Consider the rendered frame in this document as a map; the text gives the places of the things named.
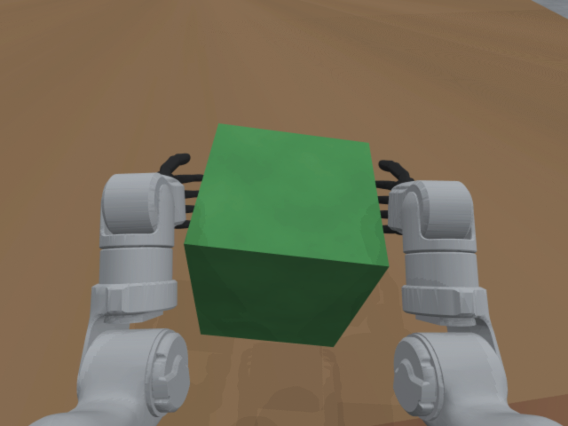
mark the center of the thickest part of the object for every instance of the left robot upper arm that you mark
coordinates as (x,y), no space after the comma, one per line
(129,377)

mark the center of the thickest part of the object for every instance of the robot right forearm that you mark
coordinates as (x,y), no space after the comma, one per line
(436,220)

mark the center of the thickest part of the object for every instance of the carton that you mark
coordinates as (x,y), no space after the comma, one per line
(286,241)

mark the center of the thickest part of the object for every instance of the robot left hand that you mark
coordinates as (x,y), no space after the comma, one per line
(168,167)

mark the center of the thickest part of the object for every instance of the robot right hand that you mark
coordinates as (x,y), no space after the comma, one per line
(398,172)

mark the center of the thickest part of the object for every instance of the right robot upper arm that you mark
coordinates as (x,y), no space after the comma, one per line
(455,379)

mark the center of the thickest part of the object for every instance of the robot left forearm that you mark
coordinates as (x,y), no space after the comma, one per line
(138,214)

